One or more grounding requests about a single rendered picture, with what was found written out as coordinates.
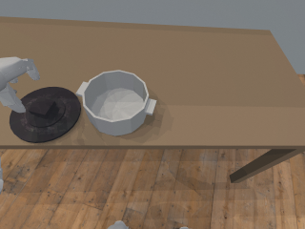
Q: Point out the table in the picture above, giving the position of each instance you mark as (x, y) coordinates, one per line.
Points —
(215, 88)

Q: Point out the robot left hand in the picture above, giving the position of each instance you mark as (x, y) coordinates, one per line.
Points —
(11, 68)

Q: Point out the left robot shin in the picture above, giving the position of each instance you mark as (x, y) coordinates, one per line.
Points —
(119, 222)

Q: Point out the pot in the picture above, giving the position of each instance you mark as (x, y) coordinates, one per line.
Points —
(116, 102)

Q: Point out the lid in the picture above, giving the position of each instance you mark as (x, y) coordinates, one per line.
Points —
(38, 129)

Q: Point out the knob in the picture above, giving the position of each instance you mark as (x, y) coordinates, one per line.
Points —
(42, 107)

